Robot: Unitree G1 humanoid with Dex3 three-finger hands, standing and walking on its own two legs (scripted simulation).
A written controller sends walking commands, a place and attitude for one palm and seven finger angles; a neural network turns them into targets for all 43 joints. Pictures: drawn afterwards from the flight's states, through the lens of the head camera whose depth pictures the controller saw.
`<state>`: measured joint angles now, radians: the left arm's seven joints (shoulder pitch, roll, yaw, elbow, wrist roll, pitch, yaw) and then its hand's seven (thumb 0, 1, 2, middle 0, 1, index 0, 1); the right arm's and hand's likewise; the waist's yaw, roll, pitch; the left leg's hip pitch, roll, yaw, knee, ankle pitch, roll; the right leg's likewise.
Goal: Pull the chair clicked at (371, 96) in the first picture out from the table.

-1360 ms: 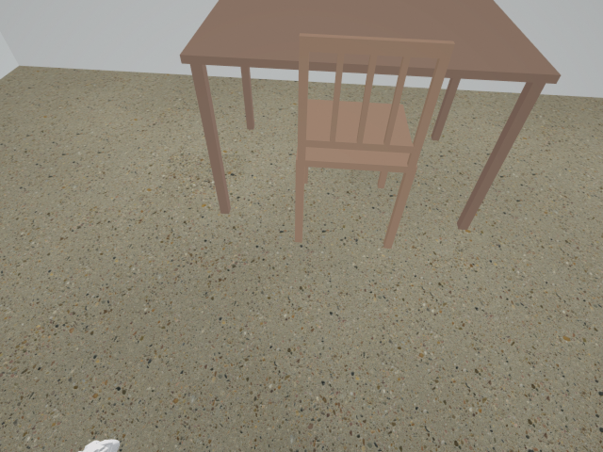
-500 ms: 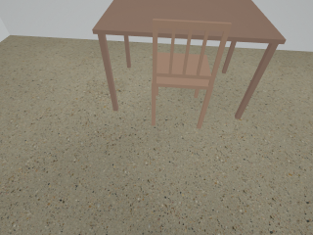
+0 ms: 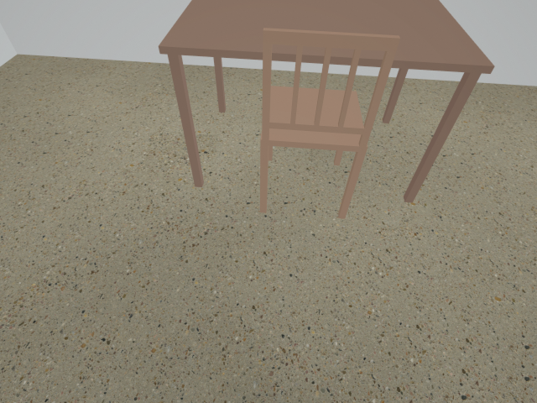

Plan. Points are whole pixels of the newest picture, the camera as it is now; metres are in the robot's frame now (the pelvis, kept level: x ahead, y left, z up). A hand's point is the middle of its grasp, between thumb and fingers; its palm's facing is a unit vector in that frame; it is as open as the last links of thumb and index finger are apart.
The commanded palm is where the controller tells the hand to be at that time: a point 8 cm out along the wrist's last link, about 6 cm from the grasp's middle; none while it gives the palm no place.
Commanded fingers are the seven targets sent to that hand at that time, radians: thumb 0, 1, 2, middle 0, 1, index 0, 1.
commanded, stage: look at it before walking up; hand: left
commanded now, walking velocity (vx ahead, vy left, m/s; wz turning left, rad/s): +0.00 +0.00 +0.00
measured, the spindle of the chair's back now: (322, 88) +1.10 -0.12 -0.10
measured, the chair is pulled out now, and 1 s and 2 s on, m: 0.00 0.00 0.00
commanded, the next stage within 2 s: walk to a spot facing it in 0.08 s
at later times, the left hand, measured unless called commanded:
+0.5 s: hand out of the picture +0.07 +0.19 -0.18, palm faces -0.12 -0.97 -0.23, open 7.4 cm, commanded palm none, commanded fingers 0.00 0.90 0.90 -0.20 -0.30 -0.20 -0.30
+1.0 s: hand (181, 356) +0.24 +0.19 -0.20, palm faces -0.28 -0.94 -0.20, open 7.4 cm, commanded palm none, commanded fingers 0.00 0.90 0.90 -0.20 -0.30 -0.20 -0.30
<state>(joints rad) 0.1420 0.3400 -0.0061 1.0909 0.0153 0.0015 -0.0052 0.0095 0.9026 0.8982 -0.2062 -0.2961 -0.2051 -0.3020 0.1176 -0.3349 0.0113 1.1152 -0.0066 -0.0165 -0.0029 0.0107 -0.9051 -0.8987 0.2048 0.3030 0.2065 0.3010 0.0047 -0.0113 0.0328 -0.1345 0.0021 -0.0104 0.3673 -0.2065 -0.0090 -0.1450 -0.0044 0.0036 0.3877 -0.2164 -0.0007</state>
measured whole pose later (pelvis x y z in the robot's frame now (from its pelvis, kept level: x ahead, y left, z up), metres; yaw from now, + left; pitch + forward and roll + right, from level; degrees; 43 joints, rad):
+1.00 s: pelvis +0.24 -0.02 -0.03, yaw -24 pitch +0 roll -1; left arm 0.46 0.20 0.07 1.04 0.02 -0.02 0.00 0.01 0.90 0.90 -0.21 -0.30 -0.21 -0.30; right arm 0.05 -0.18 -0.02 0.87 -0.02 -0.07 0.00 0.01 -0.91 -0.90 0.20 0.30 0.20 0.30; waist 0.07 -0.02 0.06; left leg -0.46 0.08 0.09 0.64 -0.14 0.01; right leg -0.12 0.05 0.14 0.79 -0.51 -0.02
